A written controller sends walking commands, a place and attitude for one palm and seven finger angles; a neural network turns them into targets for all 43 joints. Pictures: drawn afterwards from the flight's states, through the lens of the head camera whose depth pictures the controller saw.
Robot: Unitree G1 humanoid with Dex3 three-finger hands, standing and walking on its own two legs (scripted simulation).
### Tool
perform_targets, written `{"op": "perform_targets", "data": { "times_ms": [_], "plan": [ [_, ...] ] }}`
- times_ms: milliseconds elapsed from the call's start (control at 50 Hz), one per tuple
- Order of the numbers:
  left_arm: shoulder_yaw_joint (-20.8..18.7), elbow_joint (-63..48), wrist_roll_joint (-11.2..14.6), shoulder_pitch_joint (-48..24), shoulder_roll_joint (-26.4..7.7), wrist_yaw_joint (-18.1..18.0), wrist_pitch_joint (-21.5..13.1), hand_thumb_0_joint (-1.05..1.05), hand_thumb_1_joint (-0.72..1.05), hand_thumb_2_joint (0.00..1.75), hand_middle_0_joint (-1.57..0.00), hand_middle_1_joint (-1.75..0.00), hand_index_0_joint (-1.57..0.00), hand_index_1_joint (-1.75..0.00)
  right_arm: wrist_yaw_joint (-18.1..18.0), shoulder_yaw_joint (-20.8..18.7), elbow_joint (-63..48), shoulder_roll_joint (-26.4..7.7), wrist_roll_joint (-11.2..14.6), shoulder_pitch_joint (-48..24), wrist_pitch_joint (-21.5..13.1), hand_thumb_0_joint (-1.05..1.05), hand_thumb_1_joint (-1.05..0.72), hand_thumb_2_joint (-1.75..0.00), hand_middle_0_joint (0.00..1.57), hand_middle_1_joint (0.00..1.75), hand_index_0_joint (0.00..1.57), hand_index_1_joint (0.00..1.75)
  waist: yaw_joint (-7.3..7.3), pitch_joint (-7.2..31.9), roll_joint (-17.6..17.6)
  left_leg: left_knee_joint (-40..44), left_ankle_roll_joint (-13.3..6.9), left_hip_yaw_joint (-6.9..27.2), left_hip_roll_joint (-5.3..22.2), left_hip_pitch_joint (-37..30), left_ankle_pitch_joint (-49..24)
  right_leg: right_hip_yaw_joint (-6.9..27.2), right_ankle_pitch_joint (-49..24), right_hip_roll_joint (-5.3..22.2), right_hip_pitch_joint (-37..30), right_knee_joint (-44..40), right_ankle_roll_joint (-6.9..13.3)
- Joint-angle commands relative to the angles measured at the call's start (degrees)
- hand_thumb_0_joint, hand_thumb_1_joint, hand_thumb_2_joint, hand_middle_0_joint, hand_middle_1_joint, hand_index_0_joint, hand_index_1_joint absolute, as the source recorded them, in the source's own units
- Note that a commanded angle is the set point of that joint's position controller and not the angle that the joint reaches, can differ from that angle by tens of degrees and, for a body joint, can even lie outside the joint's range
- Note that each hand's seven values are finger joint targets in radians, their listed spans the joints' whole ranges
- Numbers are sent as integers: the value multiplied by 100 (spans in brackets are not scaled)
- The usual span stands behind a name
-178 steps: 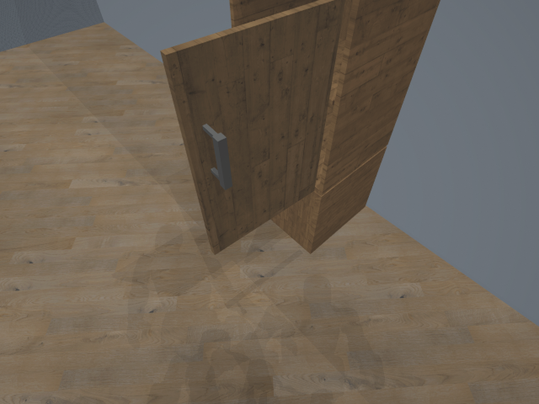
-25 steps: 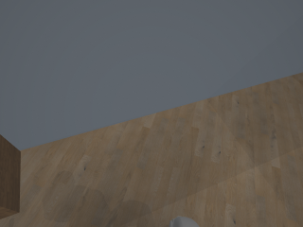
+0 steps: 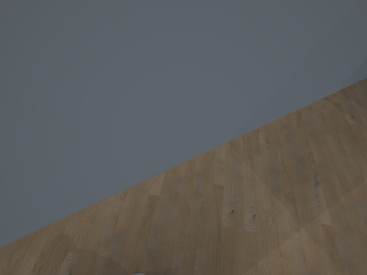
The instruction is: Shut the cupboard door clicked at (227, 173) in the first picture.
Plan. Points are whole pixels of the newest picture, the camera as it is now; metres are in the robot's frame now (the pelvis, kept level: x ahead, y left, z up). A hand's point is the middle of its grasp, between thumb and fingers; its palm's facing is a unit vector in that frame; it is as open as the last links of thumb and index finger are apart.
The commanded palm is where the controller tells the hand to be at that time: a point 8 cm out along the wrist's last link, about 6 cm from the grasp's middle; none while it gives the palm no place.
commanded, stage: walk to a spot facing it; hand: left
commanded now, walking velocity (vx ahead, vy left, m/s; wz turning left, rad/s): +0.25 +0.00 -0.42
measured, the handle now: out of the picture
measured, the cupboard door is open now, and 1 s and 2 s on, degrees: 86 86 86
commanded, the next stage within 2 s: turn to face it in 0.02 s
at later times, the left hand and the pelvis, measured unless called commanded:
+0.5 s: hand (132, 224) +0.27 +0.15 -0.16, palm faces +0.14 -0.98 -0.16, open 7.3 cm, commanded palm none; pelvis +0.17 -0.03 +0.01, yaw +8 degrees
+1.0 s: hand (130, 242) +0.22 +0.14 -0.14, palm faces +0.44 -0.85 -0.30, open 7.4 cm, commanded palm none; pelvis +0.24 -0.08 +0.01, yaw +26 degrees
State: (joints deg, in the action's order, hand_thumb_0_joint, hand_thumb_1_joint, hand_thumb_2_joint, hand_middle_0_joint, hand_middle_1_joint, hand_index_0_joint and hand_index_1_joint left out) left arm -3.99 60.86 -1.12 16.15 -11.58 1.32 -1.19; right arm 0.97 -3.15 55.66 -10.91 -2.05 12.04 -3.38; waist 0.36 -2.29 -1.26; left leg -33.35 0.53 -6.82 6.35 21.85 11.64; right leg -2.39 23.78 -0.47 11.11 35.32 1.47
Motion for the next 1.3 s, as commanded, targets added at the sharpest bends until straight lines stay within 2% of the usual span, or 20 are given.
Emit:
{"op": "perform_targets", "data": {
  "times_ms": [0, 100, 200, 240, 300, 360, 480, 500, 520, 560, 660, 780, 820, 920, 1080, 1120, 1140, 1160, 1180, 1280],
  "plan": [
    [-39, -816, -44, -965, -309, -8, -229, 0, 90, 90, -20, -30, -20, -30, -188, -233, 324, -1204, -83, 1957, -12, 0, -90, -90, 20, 30, 20, 30, 688, 92, 1422, 2122, -1106, 3133, 2179, -2158, 1085, 313, 415, 315, 3258, 3635, 120],
    [25, -716, -24, -918, -56, 133, -54, 0, 90, 90, -20, -30, -20, -30, -244, -73, 227, -784, -41, 1184, -141, 0, -90, -90, 20, 30, 20, 30, 211, 258, 1038, 1676, -588, 232, 1321, -1785, -2284, -35, -324, 623, 2199, 1804, -122],
    [45, -313, -34, -122, -177, 16, -136, 0, 90, 90, -20, -30, -20, -30, -211, -18, 356, -656, 80, 921, 56, 0, -90, -90, 20, 30, 20, 30, -149, 484, 544, 758, -306, 87, 655, -784, -1485, -605, -1780, 201, -422, -651, -142],
    [-129, -49, -44, 638, -1119, -123, -205, 0, 90, 90, -20, -30, -20, -30, -145, 90, 263, -175, 157, 854, 95, 0, -90, -90, 20, 30, 20, 30, -479, 817, -1171, -731, 179, -407, -290, 774, 1465, 1303, -2831, 2154, -1886, -1314, 484],
    [-127, -145, 6, 298, -990, -256, -162, 0, 90, 90, -20, -30, -20, -30, -222, 13, 127, -238, 171, 360, 256, 0, -90, -90, 20, 30, 20, 30, -461, 296, -1672, -3051, 210, 441, -64, 1436, 2437, 1314, -4664, 2690, -1322, -1506, 1045],
    [-87, -420, -8, -288, -726, -314, -94, 0, 90, 90, -20, -30, -20, -30, -135, 25, 230, -46, 168, 458, 380, 0, -90, -90, 20, 30, 20, 30, -125, 370, -886, -2489, 249, 395, 74, 771, 1833, -59, -4607, 2340, -638, -1402, 698],
    [-182, -691, 34, -640, -762, -283, -15, 0, 90, 90, -20, -30, -20, -30, -5, -17, 76, -113, 68, 731, 426, 0, -90, -90, 20, 30, 20, 30, 140, 408, -269, 141, 191, -332, -292, -589, -98, -968, -3108, 1940, -65, -458, 100],
    [-162, -771, 56, -624, -693, -266, 16, 0, 90, 90, -20, -30, -20, -30, -11, -103, 82, -437, 46, 1042, 387, 0, -90, -90, 20, 30, 20, 30, 297, 690, 454, 567, 12, 120, -31, -1254, -1243, -1071, -2583, 1713, 276, 377, -141],
    [-112, -948, 100, -569, -391, -258, 71, 0, 90, 90, -20, -30, -20, -30, -49, -248, -7, -1040, 4, 1349, 353, 0, -90, -90, 20, 30, 20, 30, 421, 879, 2077, 925, -723, 2151, 1343, -1893, -3111, -1167, 180, 914, 1506, 1663, -564],
    [-67, -1310, 25, -1233, -391, -292, 178, 0, 90, 90, -20, -30, -20, -30, -191, -326, -46, -1375, -7, 1433, 377, 0, -90, -90, 20, 30, 20, 30, 580, 832, 1259, 1215, -1376, 3044, 1902, -1700, -2747, -54, 1474, 555, 2227, 3209, -528],
    [-69, -1137, 69, -1108, -373, -209, 225, 0, 90, 90, -20, -30, -20, -30, -247, -258, -353, -1189, 12, 447, 345, 0, -90, -90, 20, 30, 20, 30, 193, 779, 1159, 942, -904, 1749, 1015, -1474, -3113, 109, 457, 511, 1844, 2277, -613],
    [-130, -1046, 56, -191, -621, -222, 199, 0, 90, 90, -20, -30, -20, -30, -135, -363, -734, -1310, 66, -418, 548, 0, -90, -90, 20, 30, 20, 30, -224, 547, 815, 728, -492, 1785, 392, 123, -414, -213, -800, 218, -310, -655, -474],
    [-291, -1164, -84, -12, -1575, -303, 115, 0, 90, 90, -20, -30, -20, -30, -31, -287, -1040, -685, 133, -620, 587, 0, -90, -90, 20, 30, 20, 30, -415, 281, -1940, -1788, 247, 498, -905, 1320, 2233, 2307, -705, 2697, -474, -2405, 468],
    [-63, -1352, -32, -613, -893, -324, 45, 0, 90, 90, -20, -30, -20, -30, 60, -248, -787, -613, 122, -546, 694, 0, -90, -90, 20, 30, 20, 30, 58, 96, -1222, -3327, 327, 589, -362, 1136, 1439, 298, -3299, 1889, -66, -1577, 449],
    [-213, -1045, -34, 76, -1301, -305, 17, 0, 90, 90, -20, -30, -20, -30, 68, -78, -911, -499, 161, -860, 576, 0, -90, -90, 20, 30, 20, 30, -211, 646, -1031, -346, 218, -119, -598, 100, 1084, -233, -5264, 2116, -1217, -583, 375],
    [-224, -1082, 24, -135, -1309, -269, 29, 0, 90, 90, -20, -30, -20, -30, 52, -140, -801, -722, 128, -401, 548, 0, -90, -90, 20, 30, 20, 30, 89, 820, -769, 634, 91, -117, -623, -1049, 73, -621, -4785, 1969, -585, 168, 30],
    [-212, -1215, 65, -212, -1156, -243, 49, 0, 90, 90, -20, -30, -20, -30, 27, -252, -719, -1169, 76, 26, 492, 0, -90, -90, 20, 30, 20, 30, 346, 1106, 209, 897, -271, 728, 166, -2198, -1445, -859, -3396, 1705, 513, 1170, -294],
    [-86, -1468, 97, -382, -757, -207, 78, 0, 90, 90, -20, -30, -20, -30, -13, -420, -669, -1808, 58, 442, 479, 0, -90, -90, 20, 30, 20, 30, 576, 1187, 1971, 980, -1271, 2844, 1820, -2962, -4037, -840, 1063, 852, 2145, 2543, -713],
    [-76, -1679, 15, -714, -889, -275, 170, 0, 90, 90, -20, -30, -20, -30, -31, -415, -551, -1935, 85, 719, 537, 0, -90, -90, 20, 30, 20, 30, 628, 1040, 1234, 881, -1614, 2705, 2058, -2603, -3760, -133, 1542, 775, 2317, 3095, -632],
    [-125, -1322, 30, -686, -739, -204, 323, 0, 90, 90, -20, -30, -20, -30, -179, -285, -765, -1409, 62, -340, 467, 0, -90, -90, 20, 30, 20, 30, 81, 402, 1093, 1226, -938, 1945, 822, -1203, -1956, 173, 222, 629, 1895, 2757, -646]
  ]
}}
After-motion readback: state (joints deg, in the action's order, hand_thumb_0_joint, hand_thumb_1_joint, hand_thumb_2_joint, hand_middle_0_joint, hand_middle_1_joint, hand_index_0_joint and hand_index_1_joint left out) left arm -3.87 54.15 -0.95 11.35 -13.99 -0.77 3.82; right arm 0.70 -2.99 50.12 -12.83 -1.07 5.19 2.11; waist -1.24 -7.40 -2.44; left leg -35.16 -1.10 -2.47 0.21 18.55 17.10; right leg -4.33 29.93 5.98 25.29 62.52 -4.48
